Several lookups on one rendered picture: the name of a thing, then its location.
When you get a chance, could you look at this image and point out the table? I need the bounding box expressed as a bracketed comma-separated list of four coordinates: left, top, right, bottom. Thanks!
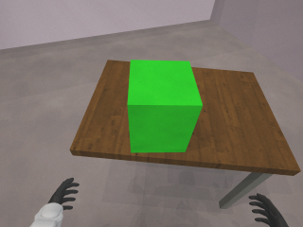
[70, 60, 301, 209]

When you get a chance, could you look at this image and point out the robot right hand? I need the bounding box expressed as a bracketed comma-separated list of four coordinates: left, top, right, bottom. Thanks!
[248, 193, 289, 227]

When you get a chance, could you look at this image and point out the carton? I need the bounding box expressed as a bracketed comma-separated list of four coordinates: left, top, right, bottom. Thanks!
[127, 60, 203, 153]

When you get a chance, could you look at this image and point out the robot left hand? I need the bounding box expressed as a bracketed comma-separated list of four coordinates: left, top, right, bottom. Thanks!
[48, 178, 80, 210]

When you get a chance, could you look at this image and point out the robot left forearm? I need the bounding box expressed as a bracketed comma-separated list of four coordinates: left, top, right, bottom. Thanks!
[29, 202, 63, 227]

